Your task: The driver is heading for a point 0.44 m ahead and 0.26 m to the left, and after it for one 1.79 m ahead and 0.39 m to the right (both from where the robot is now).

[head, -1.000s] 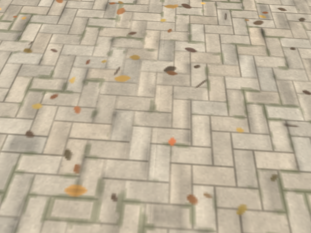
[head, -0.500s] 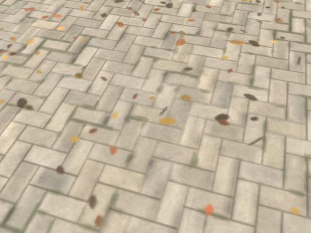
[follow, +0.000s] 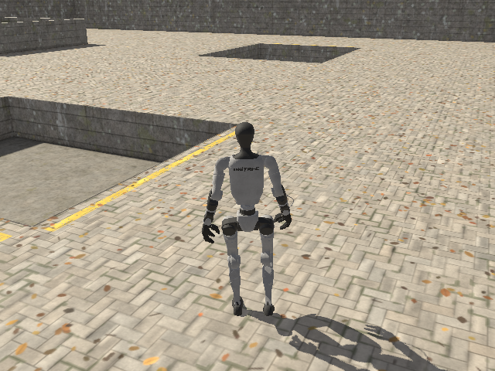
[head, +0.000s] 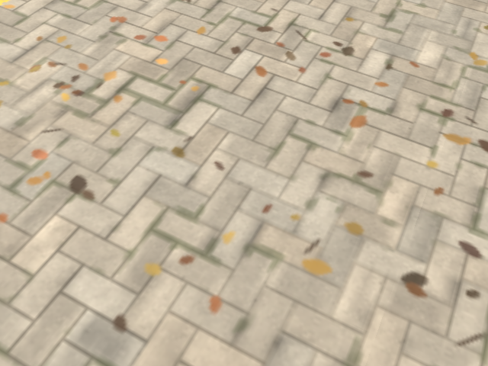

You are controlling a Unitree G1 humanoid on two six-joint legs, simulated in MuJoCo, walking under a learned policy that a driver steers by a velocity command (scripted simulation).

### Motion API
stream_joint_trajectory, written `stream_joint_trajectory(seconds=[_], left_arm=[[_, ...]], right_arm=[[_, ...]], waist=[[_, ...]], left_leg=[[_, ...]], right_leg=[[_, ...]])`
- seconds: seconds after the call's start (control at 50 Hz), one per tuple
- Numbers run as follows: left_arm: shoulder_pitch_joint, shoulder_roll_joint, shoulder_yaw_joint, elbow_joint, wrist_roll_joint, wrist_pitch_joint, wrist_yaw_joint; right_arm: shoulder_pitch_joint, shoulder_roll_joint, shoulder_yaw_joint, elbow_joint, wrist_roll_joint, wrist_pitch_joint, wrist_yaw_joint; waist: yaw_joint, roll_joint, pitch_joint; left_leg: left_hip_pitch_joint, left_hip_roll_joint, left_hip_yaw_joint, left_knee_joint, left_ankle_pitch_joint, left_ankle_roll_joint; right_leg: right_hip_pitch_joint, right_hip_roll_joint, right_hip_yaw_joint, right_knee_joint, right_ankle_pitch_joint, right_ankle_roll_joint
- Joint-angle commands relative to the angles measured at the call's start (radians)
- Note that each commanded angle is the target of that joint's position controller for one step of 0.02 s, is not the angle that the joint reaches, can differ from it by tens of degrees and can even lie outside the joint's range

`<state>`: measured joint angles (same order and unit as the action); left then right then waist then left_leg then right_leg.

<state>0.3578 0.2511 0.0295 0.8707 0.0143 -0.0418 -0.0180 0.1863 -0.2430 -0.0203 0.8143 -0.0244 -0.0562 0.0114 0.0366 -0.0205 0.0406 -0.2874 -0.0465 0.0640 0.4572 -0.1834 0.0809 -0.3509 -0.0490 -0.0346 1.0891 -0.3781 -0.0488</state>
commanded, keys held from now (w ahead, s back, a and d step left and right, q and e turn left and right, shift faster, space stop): w+q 0.52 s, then e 0.48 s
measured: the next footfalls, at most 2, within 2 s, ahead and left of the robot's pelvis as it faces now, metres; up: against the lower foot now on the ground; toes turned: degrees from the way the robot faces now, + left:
right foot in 0.38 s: +0.38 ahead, -0.11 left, +0.00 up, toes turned +8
left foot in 0.82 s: +0.51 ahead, +0.13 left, +0.00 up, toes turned +12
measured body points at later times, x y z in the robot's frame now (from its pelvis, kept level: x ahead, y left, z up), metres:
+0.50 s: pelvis +0.27 -0.03 +0.00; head +0.29 -0.04 +0.44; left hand +0.37 +0.25 -0.10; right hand +0.34 -0.31 -0.15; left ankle +0.13 +0.06 -0.66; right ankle +0.34 -0.11 -0.74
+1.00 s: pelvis +0.41 +0.02 +0.00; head +0.44 +0.05 +0.45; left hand +0.42 +0.29 -0.15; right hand +0.57 -0.20 -0.12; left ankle +0.47 +0.12 -0.74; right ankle +0.38 -0.10 -0.66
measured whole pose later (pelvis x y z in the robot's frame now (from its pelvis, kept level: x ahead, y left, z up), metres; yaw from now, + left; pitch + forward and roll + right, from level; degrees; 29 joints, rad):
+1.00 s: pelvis +0.41 +0.02 +0.00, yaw +6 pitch +0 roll -1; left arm 0.27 0.25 0.07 0.89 0.02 0.03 0.01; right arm 0.12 -0.20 -0.02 0.85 -0.02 -0.02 -0.05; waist 0.04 -0.04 0.07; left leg -0.32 0.02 0.11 0.44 -0.12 0.06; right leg -0.43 0.00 -0.02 1.08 -0.49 0.00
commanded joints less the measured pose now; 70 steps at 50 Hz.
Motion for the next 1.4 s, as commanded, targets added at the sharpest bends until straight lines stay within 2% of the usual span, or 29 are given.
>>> stream_joint_trajectory(seconds=[0.02,0.08,0.26,0.32,0.36,0.38,0.4,0.42,0.44,0.46,0.52,0.6,0.66,0.72,0.8,0.82,0.84,0.86,0.9,0.94,1.08,1.18,1.22,1.24,1.26,1.28,1.3,1.34,1.4], left_arm=[[0.039,0.084,0.023,-0.047,0.021,0.008,-0.009],[-0.054,0.069,0.024,-0.080,0.030,0.019,-0.018],[-0.380,0.077,0.013,-0.192,0.009,0.009,-0.007],[-0.356,0.105,0.020,-0.201,0.007,-0.003,-0.001],[-0.182,0.131,0.036,-0.150,0.008,-0.018,0.013],[-0.027,0.179,0.054,-0.108,0.024,-0.033,0.026],[0.107,0.276,0.074,-0.113,0.051,-0.038,0.040],[0.053,0.306,0.083,-0.111,0.037,-0.021,0.036],[-0.046,0.204,0.062,-0.135,0.026,-0.013,0.031],[-0.108,0.129,0.044,-0.143,0.016,-0.015,0.027],[-0.111,0.087,0.031,-0.110,0.014,-0.034,0.028],[-0.026,0.090,0.028,-0.042,0.004,-0.070,0.012],[-0.048,0.087,0.020,-0.016,-0.007,-0.057,0.006],[0.010,0.115,0.026,0.023,-0.010,-0.040,0.007],[-0.009,0.130,0.036,0.027,-0.022,-0.020,0.016],[0.015,0.098,0.028,0.006,-0.026,-0.021,0.019],[0.129,0.002,0.007,-0.008,-0.043,-0.010,0.029],[0.136,0.059,0.026,0.019,-0.034,0.021,0.045],[0.049,0.085,0.046,0.008,-0.002,0.045,0.040],[0.031,0.070,0.052,0.003,0.009,0.066,0.030],[-0.049,0.039,0.048,-0.055,0.008,0.124,0.009],[-0.073,0.067,0.050,-0.103,0.000,0.123,-0.013],[-0.014,0.092,0.057,-0.089,0.007,0.106,-0.013],[-0.023,0.177,0.072,-0.109,0.017,0.094,-0.001],[-0.023,0.310,0.103,-0.131,0.016,0.092,0.010],[-0.024,0.265,0.100,-0.119,0.020,0.093,0.025],[-0.092,0.217,0.085,-0.130,0.010,0.092,0.032],[-0.190,0.180,0.076,-0.166,0.001,0.089,0.029],[-0.139,0.162,0.073,-0.165,-0.011,0.076,0.019]], right_arm=[[0.094,-0.100,-0.027,0.005,0.014,-0.022,-0.007],[0.139,-0.129,-0.039,0.042,0.028,-0.031,-0.008],[0.278,-0.161,-0.058,0.108,0.014,-0.023,-0.010],[0.256,-0.185,-0.069,0.103,0.007,-0.019,-0.019],[0.210,-0.204,-0.076,0.092,0.009,-0.018,-0.017],[0.206,-0.179,-0.071,0.084,0.015,-0.022,-0.011],[0.243,-0.086,-0.050,0.042,0.036,-0.024,-0.011],[0.304,-0.084,-0.051,0.024,0.034,-0.020,-0.011],[0.289,-0.136,-0.061,0.057,0.010,-0.002,-0.017],[0.228,-0.132,-0.063,0.058,0.004,0.004,-0.006],[0.183,-0.089,-0.058,0.049,-0.011,0.031,0.017],[0.137,-0.038,-0.043,0.038,-0.012,0.038,0.019],[0.039,-0.016,-0.018,0.019,-0.015,0.031,0.022],[-0.037,-0.029,-0.007,0.014,-0.005,0.026,0.015],[0.052,-0.098,-0.021,0.051,-0.014,-0.004,-0.018],[0.112,-0.166,-0.036,0.057,-0.029,-0.018,-0.031],[0.144,-0.233,-0.057,0.044,-0.018,-0.007,-0.037],[0.152,-0.207,-0.057,0.034,0.023,0.012,-0.036],[0.036,-0.113,-0.032,0.006,0.021,0.026,-0.048],[-0.032,-0.079,-0.023,-0.003,0.012,0.030,-0.065],[-0.051,-0.103,-0.037,-0.006,-0.005,0.033,-0.061],[-0.044,-0.165,-0.063,-0.006,-0.005,0.057,-0.047],[-0.020,-0.159,-0.071,0.003,-0.002,0.073,-0.044],[0.029,-0.092,-0.061,-0.003,-0.004,0.087,-0.034],[-0.060,-0.079,-0.054,-0.067,-0.004,0.099,-0.049],[-0.108,-0.097,-0.054,-0.076,-0.007,0.104,-0.049],[-0.081,-0.099,-0.058,-0.063,0.009,0.101,-0.041],[-0.013,-0.121,-0.068,-0.023,-0.003,0.086,-0.030],[0.001,-0.106,-0.068,-0.023,-0.003,0.086,-0.022]], waist=[[-0.010,0.103,-0.048],[-0.008,0.084,-0.004],[-0.095,0.082,0.040],[-0.068,0.092,0.028],[0.014,0.070,-0.039],[0.074,0.002,-0.137],[0.098,-0.154,-0.300],[0.030,-0.336,-0.334],[-0.011,-0.150,-0.178],[-0.017,-0.042,-0.073],[-0.046,-0.087,-0.009],[-0.062,-0.069,-0.019],[-0.062,-0.104,-0.026],[-0.025,-0.117,-0.049],[-0.078,-0.051,-0.073],[-0.083,0.052,-0.152],[-0.054,0.253,-0.287],[-0.089,0.217,-0.336],[-0.048,0.120,-0.169],[-0.006,0.150,-0.091],[-0.010,0.173,-0.098],[-0.012,0.151,-0.114],[0.015,0.035,-0.083],[-0.004,-0.235,-0.035],[0.023,-0.310,0.041],[0.019,-0.175,0.051],[-0.026,-0.130,0.050],[-0.063,-0.119,0.001],[-0.045,-0.062,-0.076]], left_leg=[[0.184,0.243,-0.287,-0.268,0.237,0.137],[0.161,0.222,-0.268,-0.324,0.223,0.169],[0.247,0.210,-0.292,-0.264,0.284,0.148],[0.264,0.225,-0.327,-0.190,0.356,0.114],[0.203,0.180,-0.304,-0.015,0.482,0.077],[0.110,0.103,-0.250,0.213,0.417,0.055],[-0.090,-0.003,-0.162,0.540,0.059,0.023],[-0.295,-0.081,-0.141,0.708,-0.353,0.018],[-0.340,0.009,-0.175,0.788,-0.287,0.026],[-0.331,0.047,-0.163,0.766,-0.205,0.021],[-0.265,0.101,-0.133,0.693,-0.118,-0.004],[-0.266,0.047,-0.137,0.580,-0.071,-0.032],[-0.173,0.051,-0.037,0.314,0.045,-0.055],[-0.089,0.025,-0.017,0.179,0.111,-0.068],[0.112,0.046,-0.061,-0.056,0.250,-0.030],[0.279,0.202,-0.176,-0.030,0.598,-0.003],[0.473,0.470,-0.379,0.029,0.978,0.135],[0.432,0.496,-0.406,0.010,0.928,0.213],[0.256,0.399,-0.288,-0.090,0.623,0.178],[0.119,0.335,-0.185,-0.153,0.485,0.138],[0.010,0.331,-0.070,-0.196,0.111,0.138],[-0.005,0.374,-0.051,-0.140,-0.007,0.096],[-0.106,0.323,0.032,0.015,-0.122,-0.008],[-0.255,0.194,0.141,0.286,-0.322,-0.096],[-0.382,0.042,0.040,0.425,-0.439,-0.128],[-0.345,0.077,-0.062,0.544,-0.359,-0.121],[-0.323,0.083,-0.089,0.558,-0.255,-0.114],[-0.304,0.066,-0.084,0.587,-0.146,-0.103],[-0.301,0.054,-0.092,0.601,-0.146,-0.117]], right_leg=[[-0.175,-0.055,0.036,-0.016,0.062,0.018],[-0.232,-0.064,0.016,-0.100,0.142,0.057],[-0.256,-0.018,0.022,-0.443,0.339,0.078],[-0.152,0.003,0.034,-0.514,0.271,0.048],[0.109,0.048,0.005,-0.597,0.225,0.019],[0.332,-0.016,0.065,-0.631,0.199,-0.012],[0.581,-0.298,0.386,-0.691,-0.018,-0.062],[0.609,-0.415,0.762,-0.850,-0.077,-0.135],[0.467,-0.385,0.659,-0.858,-0.183,-0.130],[0.344,-0.332,0.503,-0.869,-0.133,-0.116],[0.213,-0.235,0.213,-0.909,0.186,-0.074],[0.231,-0.212,0.066,-0.849,0.859,-0.124],[0.198,-0.134,-0.021,-0.829,0.958,-0.111],[0.228,-0.129,0.015,-0.777,0.961,-0.105],[0.209,-0.105,0.093,-0.594,0.738,-0.055],[0.119,-0.054,0.069,-0.451,0.497,-0.023],[-0.048,0.071,-0.016,-0.201,-0.139,0.005],[-0.092,0.105,0.022,-0.017,-0.335,0.001],[-0.157,0.049,0.055,0.072,-0.218,0.013],[-0.121,0.021,0.051,0.041,-0.119,0.046],[-0.025,0.015,-0.004,-0.174,-0.032,0.057],[0.100,0.033,-0.053,-0.387,-0.022,0.007],[0.224,0.034,0.012,-0.629,0.076,-0.032],[0.229,-0.191,0.346,-0.844,0.062,-0.080],[0.098,-0.359,0.596,-0.908,0.203,-0.209],[0.059,-0.305,0.518,-0.897,0.173,-0.223],[0.039,-0.229,0.421,-0.880,0.135,-0.190],[0.104,-0.132,0.322,-0.836,0.246,-0.148],[0.215,-0.122,0.316,-0.785,0.433,-0.162]])
Velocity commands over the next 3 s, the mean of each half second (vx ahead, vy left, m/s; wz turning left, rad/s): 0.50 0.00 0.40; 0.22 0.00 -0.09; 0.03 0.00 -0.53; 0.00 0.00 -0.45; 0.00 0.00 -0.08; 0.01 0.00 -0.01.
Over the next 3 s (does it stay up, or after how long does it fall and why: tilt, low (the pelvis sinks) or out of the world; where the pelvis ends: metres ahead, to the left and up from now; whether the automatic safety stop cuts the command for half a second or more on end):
stays up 0.38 0.00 0.00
